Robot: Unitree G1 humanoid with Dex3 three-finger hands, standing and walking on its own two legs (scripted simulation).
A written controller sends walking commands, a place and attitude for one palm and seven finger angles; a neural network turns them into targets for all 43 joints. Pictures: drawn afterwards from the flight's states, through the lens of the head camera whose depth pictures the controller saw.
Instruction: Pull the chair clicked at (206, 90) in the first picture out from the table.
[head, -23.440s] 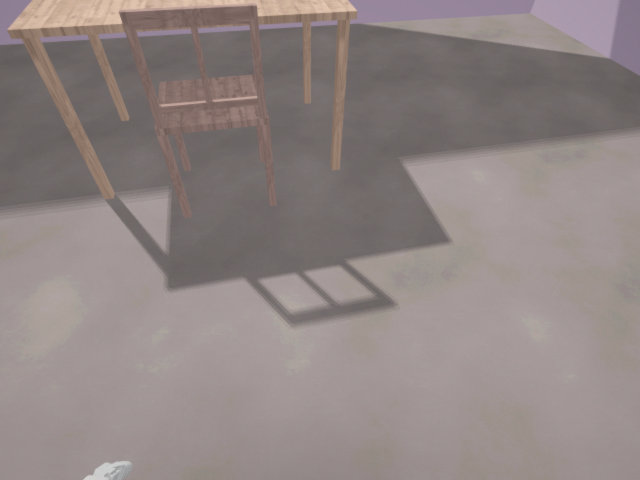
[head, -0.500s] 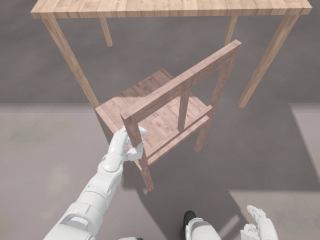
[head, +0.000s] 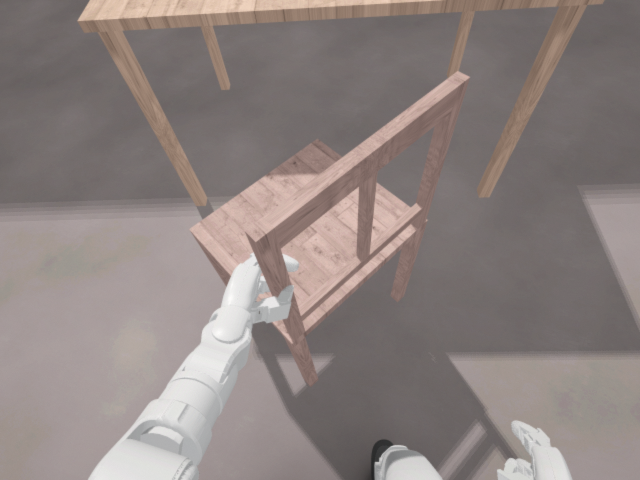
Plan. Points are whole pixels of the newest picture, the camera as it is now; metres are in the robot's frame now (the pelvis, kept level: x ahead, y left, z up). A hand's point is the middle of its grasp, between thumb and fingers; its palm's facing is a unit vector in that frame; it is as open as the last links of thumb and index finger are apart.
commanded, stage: step backward, pulling the chair out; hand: left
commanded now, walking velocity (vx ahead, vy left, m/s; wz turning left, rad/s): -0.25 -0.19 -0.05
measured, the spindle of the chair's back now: (365, 219) +0.51 -0.09 -0.10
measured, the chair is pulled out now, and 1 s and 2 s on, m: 0.39 0.45 0.45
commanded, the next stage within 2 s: stop walking, hand still on the chair in 0.02 s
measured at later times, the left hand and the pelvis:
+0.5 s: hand (270, 339) +0.29 +0.07 -0.05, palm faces -0.20 -0.95 -0.23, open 6.1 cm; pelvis -0.01 +0.00 +0.00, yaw -4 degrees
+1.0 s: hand (266, 338) +0.30 +0.07 -0.06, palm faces -0.27 -0.95 -0.18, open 6.1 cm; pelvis +0.03 +0.02 +0.00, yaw -4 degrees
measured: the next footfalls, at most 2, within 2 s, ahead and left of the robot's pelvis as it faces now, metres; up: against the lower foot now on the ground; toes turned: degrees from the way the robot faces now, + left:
none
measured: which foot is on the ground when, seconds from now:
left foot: down 0.00-1.00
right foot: down 0.00-1.00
